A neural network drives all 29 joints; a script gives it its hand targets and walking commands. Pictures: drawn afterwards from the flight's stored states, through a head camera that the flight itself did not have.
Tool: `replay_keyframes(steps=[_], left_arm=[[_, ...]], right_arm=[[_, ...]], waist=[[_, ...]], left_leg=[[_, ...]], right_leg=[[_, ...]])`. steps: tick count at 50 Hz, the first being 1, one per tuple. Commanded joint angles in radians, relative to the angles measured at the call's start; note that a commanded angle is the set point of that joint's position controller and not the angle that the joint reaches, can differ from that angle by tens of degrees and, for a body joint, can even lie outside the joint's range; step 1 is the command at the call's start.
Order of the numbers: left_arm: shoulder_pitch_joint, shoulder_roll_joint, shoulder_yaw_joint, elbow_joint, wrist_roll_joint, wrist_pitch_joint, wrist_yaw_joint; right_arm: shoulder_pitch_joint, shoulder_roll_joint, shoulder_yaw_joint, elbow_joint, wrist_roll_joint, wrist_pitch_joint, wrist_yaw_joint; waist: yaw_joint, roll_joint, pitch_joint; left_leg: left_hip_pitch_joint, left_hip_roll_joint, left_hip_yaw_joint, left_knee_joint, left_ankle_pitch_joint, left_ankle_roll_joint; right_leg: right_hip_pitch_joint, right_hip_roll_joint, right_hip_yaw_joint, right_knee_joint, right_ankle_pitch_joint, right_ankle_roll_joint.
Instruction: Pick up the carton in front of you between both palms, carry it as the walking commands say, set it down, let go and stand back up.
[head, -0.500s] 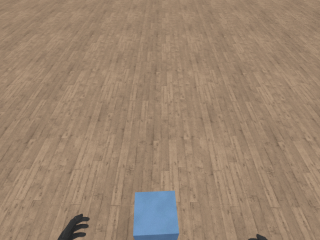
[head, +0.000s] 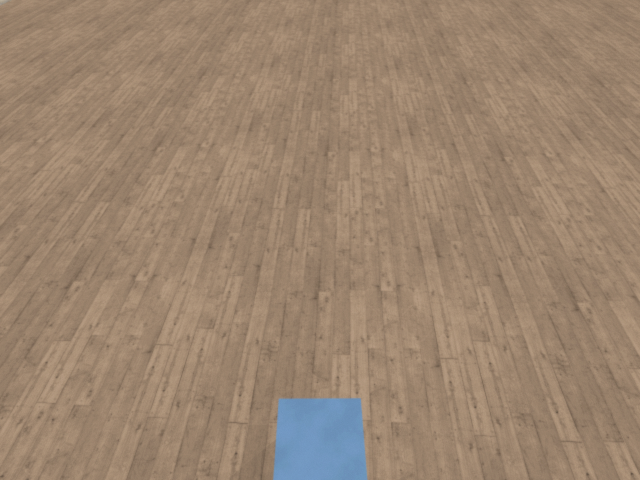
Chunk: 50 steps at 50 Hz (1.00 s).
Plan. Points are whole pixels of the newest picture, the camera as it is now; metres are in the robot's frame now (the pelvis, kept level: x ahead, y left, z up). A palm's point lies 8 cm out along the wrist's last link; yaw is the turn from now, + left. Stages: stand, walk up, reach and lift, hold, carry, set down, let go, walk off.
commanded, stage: stand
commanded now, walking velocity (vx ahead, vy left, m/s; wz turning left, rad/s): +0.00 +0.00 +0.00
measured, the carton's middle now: (319, 456) +0.34 +0.03 -0.64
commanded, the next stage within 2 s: none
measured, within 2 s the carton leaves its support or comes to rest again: neither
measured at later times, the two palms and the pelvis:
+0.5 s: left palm out of the picture -0.03 +0.24 -0.13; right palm out of the picture +0.00 -0.25 -0.13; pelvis -0.02 +0.00 +0.01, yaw +1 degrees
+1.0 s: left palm out of the picture -0.09 +0.21 -0.13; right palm out of the picture -0.06 -0.23 -0.13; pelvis -0.03 -0.01 +0.01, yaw +2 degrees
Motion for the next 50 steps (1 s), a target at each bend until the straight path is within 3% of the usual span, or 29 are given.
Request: replay_keyframes(steps=[1, 32, 50], left_arm=[[0.051, 0.111, 0.029, -0.034, 0.001, -0.004, 0.005], [0.126, 0.027, -0.005, 0.255, 0.005, 0.012, 0.006], [0.129, -0.026, -0.015, 0.355, 0.005, 0.009, 0.008]], right_arm=[[0.041, -0.116, -0.026, -0.029, 0.000, -0.002, -0.006], [0.082, -0.040, 0.010, 0.226, 0.009, 0.029, -0.016], [0.095, 0.016, 0.023, 0.314, 0.011, 0.033, -0.022]], waist=[[-0.002, 0.009, 0.048], [-0.007, 0.014, 0.162], [-0.009, 0.014, 0.186]], left_leg=[[-0.004, 0.106, -0.087, -0.061, 0.471, 0.025], [0.008, 0.106, -0.104, -0.151, 0.363, 0.021], [-0.003, 0.107, -0.099, -0.179, 0.307, 0.009]], right_leg=[[0.017, -0.090, 0.069, -0.055, 0.449, -0.014], [0.062, -0.095, 0.062, -0.158, 0.312, -0.031], [0.050, -0.098, 0.065, -0.186, 0.279, -0.038]])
